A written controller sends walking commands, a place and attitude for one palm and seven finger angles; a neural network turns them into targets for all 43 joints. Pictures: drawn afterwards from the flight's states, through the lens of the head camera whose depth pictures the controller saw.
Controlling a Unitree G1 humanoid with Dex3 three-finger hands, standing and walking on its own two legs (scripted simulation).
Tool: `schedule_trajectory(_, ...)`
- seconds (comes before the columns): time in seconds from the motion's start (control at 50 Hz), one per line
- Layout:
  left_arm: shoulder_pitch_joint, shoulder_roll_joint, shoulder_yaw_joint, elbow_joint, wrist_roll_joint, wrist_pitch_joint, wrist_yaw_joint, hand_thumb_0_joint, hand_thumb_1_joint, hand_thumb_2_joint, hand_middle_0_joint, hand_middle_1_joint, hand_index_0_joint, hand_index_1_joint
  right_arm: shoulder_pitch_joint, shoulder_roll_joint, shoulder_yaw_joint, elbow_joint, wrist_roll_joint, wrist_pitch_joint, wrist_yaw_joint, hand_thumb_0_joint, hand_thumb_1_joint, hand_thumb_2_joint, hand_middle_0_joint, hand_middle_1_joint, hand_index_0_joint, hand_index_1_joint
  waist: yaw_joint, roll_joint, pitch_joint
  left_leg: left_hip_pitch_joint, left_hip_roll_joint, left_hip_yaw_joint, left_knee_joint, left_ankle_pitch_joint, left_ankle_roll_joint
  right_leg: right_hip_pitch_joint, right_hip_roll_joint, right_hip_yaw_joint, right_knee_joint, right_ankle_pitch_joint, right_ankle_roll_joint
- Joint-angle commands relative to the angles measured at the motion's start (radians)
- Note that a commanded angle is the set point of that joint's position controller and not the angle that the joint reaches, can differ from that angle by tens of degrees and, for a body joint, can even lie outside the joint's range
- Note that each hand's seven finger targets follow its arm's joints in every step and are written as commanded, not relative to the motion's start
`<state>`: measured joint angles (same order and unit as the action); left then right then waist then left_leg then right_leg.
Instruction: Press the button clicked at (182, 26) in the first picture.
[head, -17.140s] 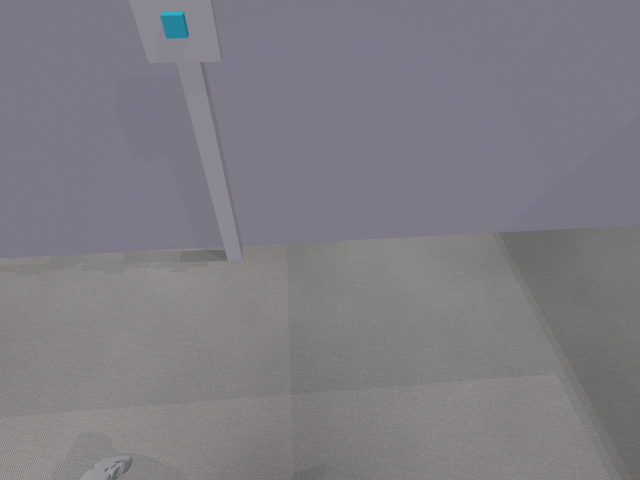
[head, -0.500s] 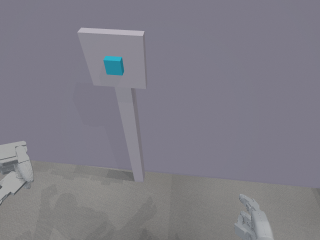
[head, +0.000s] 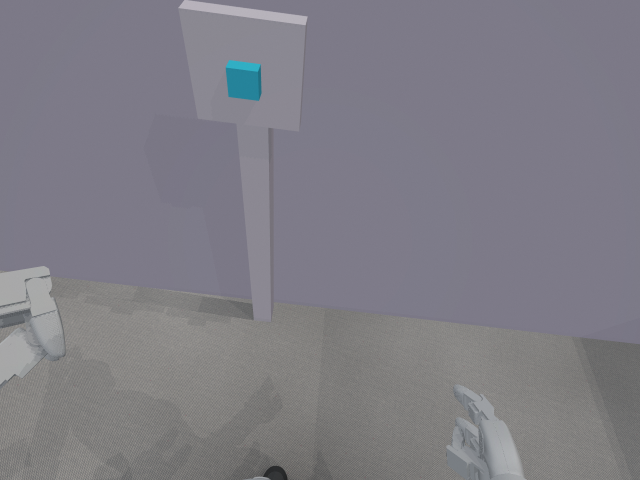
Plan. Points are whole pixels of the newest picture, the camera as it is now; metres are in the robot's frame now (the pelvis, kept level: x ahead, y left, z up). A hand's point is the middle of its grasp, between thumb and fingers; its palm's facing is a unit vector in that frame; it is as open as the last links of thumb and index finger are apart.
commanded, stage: step back with the hand held close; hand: left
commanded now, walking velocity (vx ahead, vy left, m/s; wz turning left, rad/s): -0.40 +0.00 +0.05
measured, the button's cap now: (244, 79) +0.65 +0.18 +0.14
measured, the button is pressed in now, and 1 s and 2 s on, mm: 0 0 0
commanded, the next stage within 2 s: stop stepping back and stand still in 0.04 s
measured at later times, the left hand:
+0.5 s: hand out of the picture +0.06 +0.26 +0.15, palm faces +0.43 -0.83 -0.36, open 3.1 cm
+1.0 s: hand out of the picture +0.03 +0.27 +0.17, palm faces +0.45 -0.80 -0.39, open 3.1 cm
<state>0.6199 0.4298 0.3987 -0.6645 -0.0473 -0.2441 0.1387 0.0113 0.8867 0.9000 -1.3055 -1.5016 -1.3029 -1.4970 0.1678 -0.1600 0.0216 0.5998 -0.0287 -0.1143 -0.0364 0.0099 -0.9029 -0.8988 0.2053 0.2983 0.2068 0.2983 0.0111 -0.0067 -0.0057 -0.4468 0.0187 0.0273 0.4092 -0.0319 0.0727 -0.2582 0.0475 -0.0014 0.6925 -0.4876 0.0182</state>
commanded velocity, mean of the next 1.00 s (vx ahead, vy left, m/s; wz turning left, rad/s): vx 0.10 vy -0.02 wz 0.01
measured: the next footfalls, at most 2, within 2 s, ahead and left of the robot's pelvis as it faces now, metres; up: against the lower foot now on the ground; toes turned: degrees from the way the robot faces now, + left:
right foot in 0.10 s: -0.09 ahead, -0.13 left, +0.00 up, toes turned -1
left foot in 0.36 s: -0.09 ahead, +0.14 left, +0.00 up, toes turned +6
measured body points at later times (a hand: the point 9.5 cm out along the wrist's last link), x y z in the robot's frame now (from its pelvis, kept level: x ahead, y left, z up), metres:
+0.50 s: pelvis -0.12 +0.00 +0.00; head -0.15 +0.02 +0.45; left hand +0.03 +0.30 +0.17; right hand +0.03 -0.25 -0.07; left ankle -0.08 +0.10 -0.74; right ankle -0.13 -0.12 -0.74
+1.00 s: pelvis -0.15 +0.02 +0.00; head -0.16 +0.04 +0.44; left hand +0.00 +0.31 +0.19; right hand +0.01 -0.19 -0.08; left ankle -0.10 +0.12 -0.74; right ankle -0.12 -0.10 -0.70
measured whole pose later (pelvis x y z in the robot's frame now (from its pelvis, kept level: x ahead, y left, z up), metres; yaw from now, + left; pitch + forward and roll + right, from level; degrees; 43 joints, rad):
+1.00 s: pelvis -0.15 +0.02 +0.00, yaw +4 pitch -3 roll -1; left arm 0.56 0.39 0.37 -0.59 -0.01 -0.19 0.17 0.02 0.89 0.90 -1.31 -1.50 -1.30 -1.50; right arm 0.23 -0.15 0.03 0.64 -0.01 -0.13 -0.05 0.01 -0.90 -0.90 0.20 0.30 0.21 0.30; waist -0.01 -0.05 0.02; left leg -0.29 0.01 0.03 0.52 -0.18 0.04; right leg -0.39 0.01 -0.04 0.85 -0.42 0.01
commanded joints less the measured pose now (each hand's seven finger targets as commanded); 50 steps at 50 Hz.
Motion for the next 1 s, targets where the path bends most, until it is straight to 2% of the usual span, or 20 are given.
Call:
schedule_trajectory(0.0, 0.017, 0.128, 0.078, -0.203, -0.022, -0.045, 0.002, 0.000, 0.900, 0.900, -1.300, -1.500, -1.300, -1.500, -0.051, -0.174, -0.071, -0.131, 0.005, -0.043, -0.007, 0.000, -0.900, -0.900, 0.200, 0.300, 0.200, 0.300, 0.001, 0.218, -0.243, 0.331, 0.186, -0.211, -0.189, 0.045, -0.003, 0.011, 0.033, -0.049, -0.181, 0.011, -0.014)
schedule_trajectory(0.08, 0.055, 0.205, 0.144, -0.264, -0.053, -0.066, -0.011, 0.000, 0.900, 0.900, -1.300, -1.500, -1.300, -1.500, -0.073, -0.160, -0.060, -0.155, 0.013, -0.002, -0.004, 0.000, -0.900, -0.900, 0.200, 0.300, 0.200, 0.300, 0.008, 0.143, -0.251, 0.323, 0.089, -0.091, -0.071, -0.115, -0.080, 0.056, -0.045, -0.025, -0.456, 0.202, -0.059)
schedule_trajectory(0.14, 0.042, 0.238, 0.173, -0.251, -0.071, -0.060, 0.009, 0.000, 0.900, 0.900, -1.300, -1.500, -1.300, -1.500, -0.089, -0.162, -0.078, -0.152, 0.047, 0.012, -0.022, 0.000, -0.900, -0.900, 0.200, 0.300, 0.200, 0.300, 0.021, -0.241, -0.212, 0.293, -0.072, -0.047, 0.554, -0.359, -0.122, -0.291, -0.386, 0.221, -0.546, 0.087, -0.190)
schedule_trajectory(0.18, 0.108, 0.161, 0.159, -0.146, -0.045, -0.004, 0.013, 0.000, 0.900, 0.900, -1.300, -1.500, -1.300, -1.500, -0.086, -0.143, -0.070, -0.152, 0.049, 0.032, -0.027, 0.000, -0.900, -0.900, 0.200, 0.300, 0.200, 0.300, -0.015, -0.140, -0.104, 0.008, -0.022, -0.105, 0.651, -0.313, -0.098, -0.161, -0.360, 0.136, -0.418, 0.312, -0.200)
schedule_trajectory(0.22, 0.024, 0.140, 0.124, -0.116, -0.020, 0.013, 0.022, 0.000, 0.900, 0.900, -1.300, -1.500, -1.300, -1.500, -0.127, -0.122, -0.049, -0.163, 0.044, 0.033, -0.037, 0.000, -0.900, -0.900, 0.200, 0.300, 0.200, 0.300, -0.031, -0.054, -0.029, 0.037, 0.028, -0.067, 0.459, -0.272, -0.085, -0.143, -0.307, 0.099, -0.402, 0.322, -0.157)
schedule_trajectory(0.26, -0.045, 0.119, 0.086, -0.041, -0.004, 0.020, 0.034, 0.000, 0.900, 0.900, -1.300, -1.500, -1.300, -1.500, -0.104, -0.147, -0.052, -0.140, 0.041, 0.006, -0.062, 0.000, -0.900, -0.900, 0.200, 0.300, 0.200, 0.300, -0.030, -0.035, 0.051, 0.160, 0.028, -0.041, 0.225, -0.264, -0.069, -0.211, -0.269, 0.076, -0.422, 0.104, -0.116)
schedule_trajectory(0.38, -0.085, 0.106, 0.037, -0.046, 0.020, -0.019, 0.035, 0.000, 0.900, 0.900, -1.300, -1.500, -1.300, -1.500, -0.033, -0.179, -0.057, -0.136, 0.037, -0.046, -0.061, 0.000, -0.900, -0.900, 0.200, 0.300, 0.200, 0.300, -0.018, 0.034, -0.025, 0.218, 0.084, -0.136, -0.027, -0.092, -0.002, 0.003, -0.121, 0.042, -0.274, 0.320, -0.019)
schedule_trajectory(0.46, -0.134, 0.110, 0.035, -0.177, 0.030, -0.036, 0.036, 0.000, 0.900, 0.900, -1.300, -1.500, -1.300, -1.500, -0.063, -0.176, -0.047, -0.141, 0.028, -0.069, -0.052, 0.000, -0.900, -0.900, 0.200, 0.300, 0.200, 0.300, -0.013, 0.161, -0.040, 0.129, 0.147, -0.258, -0.187, -0.409, 0.014, 0.074, -0.058, -0.027, -0.180, 0.156, -0.006)
schedule_trajectory(0.56, -0.008, 0.101, 0.067, -0.112, 0.029, -0.014, 0.045, 0.000, 0.900, 0.900, -1.300, -1.500, -1.300, -1.500, -0.054, -0.164, -0.051, -0.149, 0.026, -0.065, -0.040, 0.000, -0.900, -0.900, 0.200, 0.300, 0.200, 0.300, -0.009, 0.195, -0.025, -0.020, 0.112, -0.199, -0.200, -0.669, -0.007, 0.158, -0.026, -0.066, -0.208, 0.047, -0.042)
schedule_trajectory(0.6, 0.021, 0.102, 0.082, -0.053, 0.022, -0.008, 0.042, 0.000, 0.900, 0.900, -1.300, -1.500, -1.300, -1.500, -0.049, -0.155, -0.056, -0.150, 0.024, -0.043, -0.039, 0.000, -0.900, -0.900, 0.200, 0.300, 0.200, 0.300, -0.011, 0.068, -0.009, -0.044, 0.045, -0.127, -0.034, -0.595, -0.031, 0.126, -0.071, 0.040, -0.319, -0.046, -0.084)
schedule_trajectory(0.64, 0.020, 0.108, 0.091, -0.029, 0.012, -0.008, 0.038, 0.000, 0.900, 0.900, -1.300, -1.500, -1.300, -1.500, -0.039, -0.151, -0.068, -0.139, 0.026, -0.019, -0.036, 0.000, -0.900, -0.900, 0.200, 0.300, 0.200, 0.300, -0.006, -0.201, 0.009, -0.091, -0.032, -0.021, 0.413, -0.393, -0.060, 0.030, -0.297, 0.395, -0.527, -0.258, -0.208)
schedule_trajectory(0.66, -0.051, 0.095, 0.066, -0.055, 0.010, -0.010, 0.038, 0.000, 0.900, 0.900, -1.300, -1.500, -1.300, -1.500, -0.049, -0.157, -0.069, -0.129, 0.030, -0.014, -0.033, 0.000, -0.900, -0.900, 0.200, 0.300, 0.200, 0.300, -0.009, -0.228, 0.035, -0.158, -0.026, -0.026, 0.570, -0.366, -0.064, 0.050, -0.374, 0.450, -0.542, -0.121, -0.254)
schedule_trajectory(0.7, -0.083, 0.095, 0.069, -0.039, 0.013, -0.024, 0.035, 0.000, 0.900, 0.900, -1.300, -1.500, -1.300, -1.500, -0.027, -0.151, -0.059, -0.116, 0.023, -0.029, -0.031, 0.000, -0.900, -0.900, 0.200, 0.300, 0.200, 0.300, -0.028, -0.140, -0.013, -0.143, 0.023, -0.061, 0.519, -0.369, -0.057, 0.097, -0.359, 0.331, -0.454, 0.113, -0.242)
schedule_trajectory(0.74, -0.140, 0.059, 0.011, -0.038, 0.022, -0.015, 0.032, 0.000, 0.900, 0.900, -1.300, -1.500, -1.300, -1.500, -0.044, -0.136, -0.049, -0.118, 0.022, -0.023, -0.037, 0.000, -0.900, -0.900, 0.200, 0.300, 0.200, 0.300, -0.039, -0.114, 0.016, 0.151, 0.052, -0.038, 0.295, -0.330, -0.043, -0.186, -0.292, 0.175, -0.444, -0.153, -0.166)
schedule_trajectory(0.78, -0.160, 0.050, -0.011, -0.055, 0.028, -0.015, 0.038, 0.000, 0.900, 0.900, -1.300, -1.500, -1.300, -1.500, -0.040, -0.154, -0.051, -0.112, 0.021, -0.031, -0.057, 0.000, -0.900, -0.900, 0.200, 0.300, 0.200, 0.300, -0.044, 0.016, 0.037, 0.297, 0.011, 0.002, 0.092, -0.340, -0.046, -0.252, -0.183, 0.061, -0.305, -0.165, -0.118)
schedule_trajectory(0.82, -0.231, 0.056, -0.012, -0.185, 0.034, -0.034, 0.049, 0.000, 0.900, 0.900, -1.300, -1.500, -1.300, -1.500, -0.025, -0.195, -0.052, -0.135, 0.020, -0.050, -0.056, 0.000, -0.900, -0.900, 0.200, 0.300, 0.200, 0.300, -0.045, 0.382, 0.033, 0.306, 0.272, -0.479, -0.219, -0.622, 0.052, -0.327, -0.027, -0.043, 0.097, -0.060, -0.027)
schedule_trajectory(0.84, -0.258, 0.102, 0.017, -0.214, 0.044, -0.047, 0.056, 0.000, 0.900, 0.900, -1.300, -1.500, -1.300, -1.500, -0.027, -0.165, -0.049, -0.146, 0.015, -0.057, -0.057, 0.000, -0.900, -0.900, 0.200, 0.300, 0.200, 0.300, -0.045, 0.332, 0.033, 0.276, 0.345, -0.600, -0.266, -0.576, 0.113, -0.346, -0.025, -0.003, 0.264, -0.062, -0.023)
schedule_trajectory(0.88, -0.182, 0.128, 0.065, -0.172, 0.039, -0.046, 0.050, 0.000, 0.900, 0.900, -1.300, -1.500, -1.300, -1.500, -0.036, -0.143, -0.051, -0.117, 0.012, -0.078, -0.044, 0.000, -0.900, -0.900, 0.200, 0.300, 0.200, 0.300, -0.026, 0.161, -0.025, 0.218, 0.305, -0.490, -0.243, -0.527, 0.109, -0.258, -0.068, 0.043, 0.315, 0.004, -0.018)
schedule_trajectory(0.94, -0.062, 0.115, 0.071, -0.211, 0.037, -0.029, 0.044, 0.000, 0.900, 0.900, -1.300, -1.500, -1.300, -1.500, -0.049, -0.143, -0.049, -0.127, 0.022, -0.086, -0.019, 0.000, -0.900, -0.900, 0.200, 0.300, 0.200, 0.300, -0.006, 0.199, -0.041, 0.127, 0.224, -0.250, -0.216, -0.448, 0.058, -0.092, -0.073, -0.022, 0.144, 0.088, -0.007)
schedule_trajectory(0.98, 0.022, 0.092, 0.062, -0.160, 0.036, -0.024, 0.042, 0.000, 0.900, 0.900, -1.300, -1.500, -1.300, -1.500, -0.043, -0.142, -0.043, -0.131, 0.019, -0.076, -0.015, 0.000, -0.900, -0.900, 0.200, 0.300, 0.200, 0.300, -0.011, 0.234, -0.023, 0.029, 0.200, -0.186, -0.227, -0.483, 0.031, 0.038, -0.045, -0.076, 0.017, 0.089, -0.009)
